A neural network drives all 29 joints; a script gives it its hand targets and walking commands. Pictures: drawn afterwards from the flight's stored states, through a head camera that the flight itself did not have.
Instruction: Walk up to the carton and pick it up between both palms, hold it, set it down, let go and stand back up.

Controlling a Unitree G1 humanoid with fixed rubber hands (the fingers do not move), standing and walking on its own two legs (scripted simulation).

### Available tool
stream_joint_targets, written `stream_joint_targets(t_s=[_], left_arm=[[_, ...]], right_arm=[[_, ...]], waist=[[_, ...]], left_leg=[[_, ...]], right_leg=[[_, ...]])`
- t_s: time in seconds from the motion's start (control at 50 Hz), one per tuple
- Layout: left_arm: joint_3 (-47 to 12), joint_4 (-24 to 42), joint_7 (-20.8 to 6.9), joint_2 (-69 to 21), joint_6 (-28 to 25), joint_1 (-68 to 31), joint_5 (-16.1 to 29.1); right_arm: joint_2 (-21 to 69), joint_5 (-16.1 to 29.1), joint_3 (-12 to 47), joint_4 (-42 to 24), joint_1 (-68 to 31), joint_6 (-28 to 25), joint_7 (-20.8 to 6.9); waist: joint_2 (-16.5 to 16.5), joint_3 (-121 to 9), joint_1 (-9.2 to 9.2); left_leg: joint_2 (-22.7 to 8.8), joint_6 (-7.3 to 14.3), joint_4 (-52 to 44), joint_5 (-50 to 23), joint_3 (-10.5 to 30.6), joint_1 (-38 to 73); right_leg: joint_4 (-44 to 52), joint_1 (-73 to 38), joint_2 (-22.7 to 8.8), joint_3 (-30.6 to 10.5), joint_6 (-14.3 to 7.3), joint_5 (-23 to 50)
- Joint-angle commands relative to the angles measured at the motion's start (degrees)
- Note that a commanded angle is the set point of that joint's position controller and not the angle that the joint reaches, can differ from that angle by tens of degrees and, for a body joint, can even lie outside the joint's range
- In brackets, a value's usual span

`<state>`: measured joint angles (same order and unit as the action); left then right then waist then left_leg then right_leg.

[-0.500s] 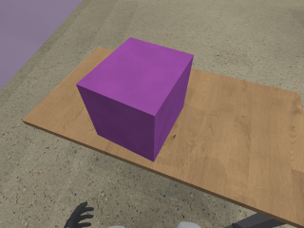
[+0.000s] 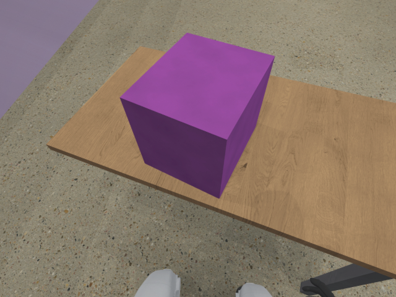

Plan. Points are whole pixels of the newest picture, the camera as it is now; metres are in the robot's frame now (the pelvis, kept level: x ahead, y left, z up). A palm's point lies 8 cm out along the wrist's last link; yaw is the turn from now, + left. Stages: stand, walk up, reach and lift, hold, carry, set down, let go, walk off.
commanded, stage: walk up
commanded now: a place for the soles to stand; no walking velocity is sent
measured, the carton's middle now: (203, 115) +0.49 +0.01 +0.04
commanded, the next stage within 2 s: none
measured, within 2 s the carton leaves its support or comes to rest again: neither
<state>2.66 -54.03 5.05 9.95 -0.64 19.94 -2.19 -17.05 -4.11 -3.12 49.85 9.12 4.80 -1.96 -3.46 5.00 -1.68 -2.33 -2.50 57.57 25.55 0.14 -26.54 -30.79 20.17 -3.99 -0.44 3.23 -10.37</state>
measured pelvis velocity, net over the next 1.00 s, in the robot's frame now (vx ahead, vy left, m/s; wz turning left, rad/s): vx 0.04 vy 0.26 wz -0.48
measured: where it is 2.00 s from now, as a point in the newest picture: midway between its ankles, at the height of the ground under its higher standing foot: outside the picture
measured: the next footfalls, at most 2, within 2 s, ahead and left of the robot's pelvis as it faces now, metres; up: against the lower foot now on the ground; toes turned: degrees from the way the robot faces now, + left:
left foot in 0.18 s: +0.04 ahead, +0.24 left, +0.00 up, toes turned -2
right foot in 0.44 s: +0.07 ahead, +0.04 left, +0.00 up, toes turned -14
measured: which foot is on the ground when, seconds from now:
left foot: up 0.00-0.16, down 0.18-0.44, up 0.46-0.66, down 0.68-1.00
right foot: down 0.00-0.18, up 0.20-0.42, down 0.44-0.70, up 0.72-1.00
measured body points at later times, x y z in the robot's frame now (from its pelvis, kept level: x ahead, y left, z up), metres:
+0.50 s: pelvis +0.02 +0.15 -0.02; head +0.03 +0.13 +0.43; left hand +0.17 +0.37 -0.13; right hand +0.03 -0.09 -0.18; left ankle +0.01 +0.25 -0.72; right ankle +0.04 +0.06 -0.73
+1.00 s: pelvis +0.04 +0.26 +0.00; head +0.06 +0.27 +0.45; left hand +0.21 +0.46 -0.15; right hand -0.03 +0.02 -0.13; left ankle +0.09 +0.35 -0.73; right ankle -0.02 +0.12 -0.70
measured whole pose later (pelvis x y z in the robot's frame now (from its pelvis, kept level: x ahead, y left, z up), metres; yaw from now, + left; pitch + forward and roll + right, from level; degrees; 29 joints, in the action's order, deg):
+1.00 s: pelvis +0.04 +0.26 +0.00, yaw -27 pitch -3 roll -1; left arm 3.4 -52.0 0.3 14.8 2.3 13.7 -2.6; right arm -10.0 -2.1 0.3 49.6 17.3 -1.0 1.4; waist 2.1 4.9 0.9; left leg -6.3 0.8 35.8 19.2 -11.2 -13.4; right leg -45.2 19.5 -1.0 -0.4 1.2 -26.4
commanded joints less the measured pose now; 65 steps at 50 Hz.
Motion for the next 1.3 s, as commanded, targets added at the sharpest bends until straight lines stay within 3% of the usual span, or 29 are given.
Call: stream_joint_targets(t_s=[0.0,0.08,0.12,0.14,0.16,0.18,0.2,0.24,0.28,0.36,0.38,0.4,0.42,0.44,0.46,0.48,0.54,0.64,0.66,0.68,0.7,0.74,0.84,0.96,1.04,1.08,1.1,1.14,1.28], left_arm=[[5.2,8.7,1.3,15.7,-2.7,-1.1,-1.5],[5.6,10.7,0.4,16.4,-1.7,-0.3,-1.5],[5.7,12.7,-0.1,17.2,-0.5,-4.5,-1.0],[4.7,12.9,-0.5,14.2,0.1,-4.2,-1.1],[3.2,13.6,-0.3,8.7,0.5,-1.6,-0.7],[2.8,15.8,1.0,7.2,0.6,-2.3,0.7],[3.2,17.0,1.4,9.3,0.7,-4.5,0.2],[3.6,13.9,0.8,8.2,-0.1,-0.3,0.3],[3.9,12.2,0.1,7.6,-1.2,5.2,-0.1],[2.0,13.9,-1.5,4.3,-2.3,2.7,0.4],[1.7,13.9,-1.8,4.2,-2.6,4.5,0.5],[2.3,14.4,-2.0,7.1,-3.0,5.0,-0.2],[3.0,15.5,-1.9,11.7,-3.3,6.5,-0.4],[3.5,14.2,-1.5,13.5,-2.6,7.6,1.1],[3.8,14.1,-1.2,13.8,-2.4,6.8,1.1],[3.5,13.7,-0.8,12.6,-2.4,5.5,1.0],[2.3,14.5,-1.5,11.0,-2.0,-5.3,0.8],[1.6,11.3,-4.0,10.9,0.5,-7.7,1.2],[1.3,10.8,-4.5,9.0,0.9,-6.3,1.5],[0.7,11.2,-4.6,6.7,1.2,-5.9,1.6],[1.1,10.8,-3.9,7.2,1.4,-5.1,1.1],[1.5,9.4,-3.9,8.3,1.6,-6.3,0.6],[1.2,7.1,-4.7,6.5,1.4,-6.1,-0.1],[0.1,7.2,-4.7,5.1,1.6,-7.7,-0.6],[-0.5,4.9,-4.4,5.9,0.8,-3.5,-0.5],[0.2,4.0,-4.0,10.9,-0.1,-1.1,-0.1],[0.0,3.6,-4.0,12.1,0.1,-2.7,0.8],[-1.1,3.2,-3.9,9.9,0.4,-6.9,1.0],[-2.1,-0.3,-4.2,8.2,-0.9,-5.0,1.4]], right_arm=[[-3.2,0.3,-0.3,-7.8,-1.6,-0.7,-0.9],[-3.3,1.4,0.2,-9.2,0.0,0.0,-1.5],[-3.6,1.5,-0.3,-6.9,8.9,-0.4,-1.4],[-5.1,1.6,-0.5,-4.4,14.9,-1.0,-1.5],[-11.6,1.3,-1.6,-4.9,15.9,-1.1,-1.6],[-16.0,2.6,-2.6,-7.6,7.7,-0.1,-1.1],[-12.7,3.2,-1.9,-9.9,1.4,0.0,-0.4],[-7.0,2.3,0.6,-9.3,-2.6,-0.9,0.8],[-5.6,1.9,1.2,-9.4,-3.6,-2.2,1.1],[-3.8,1.2,1.8,-7.3,-1.6,-2.1,1.0],[-3.7,1.7,2.0,-7.1,-0.8,-2.0,1.2],[-1.8,2.6,2.1,-6.0,2.4,-2.3,1.4],[0.8,2.6,2.9,-7.2,5.2,-2.4,1.4],[-0.4,2.2,2.4,-6.9,5.7,-1.3,1.7],[-1.8,2.2,2.3,-7.2,3.2,-1.0,1.9],[-1.9,1.8,2.4,-7.5,1.9,-1.1,1.9],[-1.7,3.4,2.2,-5.2,6.5,-2.0,1.8],[0.2,3.4,2.0,-3.8,10.1,-4.8,2.1],[-2.0,3.1,1.3,-3.5,11.4,-5.3,2.3],[-6.0,3.2,0.8,-5.4,9.3,-5.7,2.7],[-8.3,3.2,0.7,-6.0,5.1,-5.6,3.2],[-5.9,3.4,0.9,-6.1,4.5,-5.7,3.8],[-3.1,2.1,0.8,-3.8,8.4,-7.3,4.1],[-5.1,2.0,0.4,-3.2,11.3,-6.1,3.7],[-4.4,2.6,1.0,-3.2,8.3,-5.2,2.5],[-1.3,2.1,2.0,-2.8,10.6,-5.0,1.6],[1.3,2.7,2.9,-2.6,11.4,-4.7,1.6],[-0.2,2.3,2.6,-1.2,10.9,-4.9,1.9],[-1.7,2.7,2.5,2.5,13.3,-6.2,2.2]], waist=[[12.9,-7.4,1.64],[18.0,-9.1,0.97],[15.7,-10.7,5.27],[5.5,-11.6,7.90],[-12.5,-8.3,8.59],[-21.0,-7.4,8.05],[-15.6,-1.1,6.81],[-6.7,5.1,1.24],[-7.5,-1.8,-0.31],[-6.8,-3.5,0.65],[-4.0,-3.7,-1.16],[2.0,-6.8,-1.37],[12.9,-10.1,-0.86],[6.7,-7.7,-0.63],[8.0,-7.1,-2.19],[8.9,-4.0,-2.55],[16.4,-5.3,1.51],[13.2,-7.1,2.98],[5.3,-7.5,2.71],[-3.2,-5.7,2.19],[-8.2,-3.6,1.43],[-3.5,2.9,1.32],[-6.7,-0.7,2.69],[-8.4,-2.9,3.54],[-4.0,-3.6,-0.06],[4.6,-7.6,0.61],[8.3,-6.1,1.65],[7.8,-0.1,2.25],[4.5,0.5,2.22]], left_leg=[[-5.5,-1.9,4.7,0.1,5.8,-6.6],[-4.6,-2.1,-7.4,4.7,3.3,1.5],[-2.1,-0.6,-22.7,-3.9,-0.8,17.9],[-0.7,-0.2,-30.5,-4.9,-1.7,24.2],[-10.3,2.0,-37.5,5.5,12.8,24.3],[-19.5,11.4,-44.6,19.5,26.5,13.3],[-21.6,14.3,-47.7,23.2,29.8,3.0],[-17.3,11.6,-41.0,0.7,15.7,6.0],[-14.9,11.6,-32.9,-16.3,8.3,11.2],[-12.1,10.6,-25.1,-17.9,0.1,6.8],[-11.9,8.9,-21.4,-17.1,0.1,5.1],[-10.4,6.2,-13.5,-12.8,-1.1,-1.0],[-4.8,2.8,-2.2,9.0,-3.3,-9.5],[-4.1,2.5,-0.2,12.2,1.3,-6.8],[-4.2,2.0,2.1,12.1,1.1,-8.2],[-4.2,1.7,3.2,11.5,2.6,-8.7],[-4.4,0.8,-1.8,4.1,1.7,2.6],[1.1,1.8,-27.3,-14.1,-5.9,17.8],[-3.8,3.0,-30.5,-12.2,1.0,19.7],[-13.8,6.6,-38.9,-8.6,14.3,15.3],[-21.6,12.7,-41.9,-4.6,21.6,8.6],[-22.5,14.1,-44.0,-4.0,20.4,6.5],[-17.3,10.6,-37.8,-19.6,9.0,20.9],[-17.6,10.7,-35.4,-25.6,4.8,18.8],[-14.7,7.5,-32.6,-21.6,-0.2,9.2],[-8.7,3.7,-28.3,-6.2,-4.9,4.3],[-5.0,3.2,-29.2,-1.0,-5.5,11.1],[-5.3,3.4,-32.0,-3.1,-4.5,16.4],[-7.7,3.9,-36.5,-8.6,-3.5,15.4]], right_leg=[[13.0,-6.4,-12.5,-18.4,-13.1,-11.9],[10.8,-2.9,-11.5,-16.4,-11.9,-10.8],[4.1,7.7,-7.5,-10.3,-8.5,-12.2],[-7.7,12.7,-0.8,-4.8,-6.3,-16.7],[-19.9,24.3,9.8,0.3,-3.0,-28.0],[-29.7,25.6,9.7,-4.2,-2.2,-35.2],[-37.9,21.7,7.4,-7.9,-3.3,-31.2],[-37.5,21.2,5.5,-5.7,-4.1,-23.6],[-31.6,13.7,5.2,-1.5,-4.1,-17.8],[-8.0,-3.4,6.7,6.2,-4.6,-4.2],[1.1,-8.6,6.1,4.3,-4.7,2.8],[2.8,-18.4,1.5,-7.4,-6.0,5.8],[4.3,-23.7,-13.1,-29.3,-9.8,10.5],[4.8,-16.2,-17.4,-32.9,-16.8,13.9],[8.1,-13.9,-18.3,-35.8,-20.6,5.7],[9.6,-11.3,-17.4,-36.1,-20.5,2.3],[9.7,-0.7,-9.6,-21.0,-15.4,1.4],[-0.9,4.6,-1.2,-11.0,-8.9,1.4],[-6.1,7.3,2.1,-8.7,-6.5,-2.6],[-14.1,8.6,7.9,-5.5,-4.0,-11.0],[-19.1,7.2,6.3,-2.9,-2.6,-21.0],[-26.2,9.4,5.1,-5.7,-3.4,-24.0],[-20.4,11.9,2.8,-4.0,-2.0,-17.4],[-12.5,3.7,3.1,1.7,-2.3,-15.7],[2.1,-12.0,2.3,1.3,-3.7,1.1],[5.2,-19.2,-4.2,-9.3,-6.0,2.6],[8.2,-8.6,-6.9,-12.9,-9.0,-5.4],[10.9,0.3,-4.1,-9.8,-7.9,-14.8],[6.8,-4.6,-1.2,-5.6,-6.4,1.4]])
